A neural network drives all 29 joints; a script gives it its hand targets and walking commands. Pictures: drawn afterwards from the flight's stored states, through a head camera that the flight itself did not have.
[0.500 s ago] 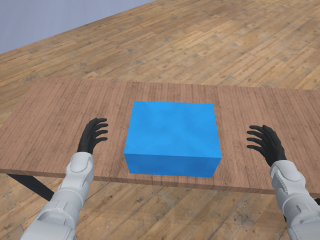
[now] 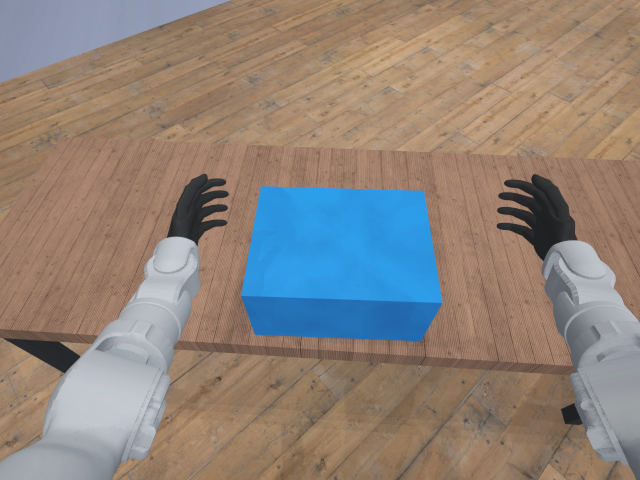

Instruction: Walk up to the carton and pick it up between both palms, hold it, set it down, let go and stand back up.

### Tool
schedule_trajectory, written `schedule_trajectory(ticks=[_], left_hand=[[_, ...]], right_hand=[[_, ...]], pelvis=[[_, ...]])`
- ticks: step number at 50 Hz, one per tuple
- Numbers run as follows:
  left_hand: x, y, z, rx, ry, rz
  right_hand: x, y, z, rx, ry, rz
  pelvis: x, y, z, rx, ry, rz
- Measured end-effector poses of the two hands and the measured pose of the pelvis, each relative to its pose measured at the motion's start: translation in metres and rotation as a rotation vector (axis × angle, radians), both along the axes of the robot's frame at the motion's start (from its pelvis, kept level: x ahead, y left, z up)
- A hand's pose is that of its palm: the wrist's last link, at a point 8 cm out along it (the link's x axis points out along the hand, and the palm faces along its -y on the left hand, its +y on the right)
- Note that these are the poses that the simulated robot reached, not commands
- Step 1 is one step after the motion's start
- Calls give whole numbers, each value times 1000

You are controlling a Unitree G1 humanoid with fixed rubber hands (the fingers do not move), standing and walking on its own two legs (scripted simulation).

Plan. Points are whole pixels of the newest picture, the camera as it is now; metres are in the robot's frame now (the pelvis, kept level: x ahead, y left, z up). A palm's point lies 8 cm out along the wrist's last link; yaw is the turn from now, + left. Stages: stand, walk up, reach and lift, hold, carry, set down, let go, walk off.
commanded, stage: reach and lift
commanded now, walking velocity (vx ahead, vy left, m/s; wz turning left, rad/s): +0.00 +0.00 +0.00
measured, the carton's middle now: (339, 262) +0.50 -0.01 -0.12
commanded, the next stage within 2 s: none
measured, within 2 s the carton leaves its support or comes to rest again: neither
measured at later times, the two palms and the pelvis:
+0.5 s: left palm (186, 210) +0.46 +0.21 +0.06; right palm (542, 201) +0.46 -0.26 +0.09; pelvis +0.01 +0.00 -0.01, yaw +0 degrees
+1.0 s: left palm (195, 252) +0.45 +0.22 -0.03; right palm (520, 246) +0.45 -0.27 +0.00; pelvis +0.00 +0.01 -0.02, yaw -2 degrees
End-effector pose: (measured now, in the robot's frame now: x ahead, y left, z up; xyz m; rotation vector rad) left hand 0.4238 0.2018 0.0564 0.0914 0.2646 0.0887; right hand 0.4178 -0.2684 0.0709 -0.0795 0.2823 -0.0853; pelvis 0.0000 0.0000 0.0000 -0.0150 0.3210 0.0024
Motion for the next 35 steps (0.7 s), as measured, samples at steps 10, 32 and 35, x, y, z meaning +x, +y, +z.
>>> schedule_trajectory(ticks=[10, 32, 35], left_hand=[[20, 1, -1, 9, 0, 3], [33, 15, -19, 54, 33, 26], [29, 17, -33, 58, 47, 24]], right_hand=[[22, 4, 3, -9, -11, 14], [38, 0, -6, -47, 26, -30], [35, -1, -18, -54, 40, -30]], pelvis=[[3, 1, -3, -5, 68, -3], [6, 5, -8, -12, 155, -6], [5, 6, -10, -14, 174, -7]])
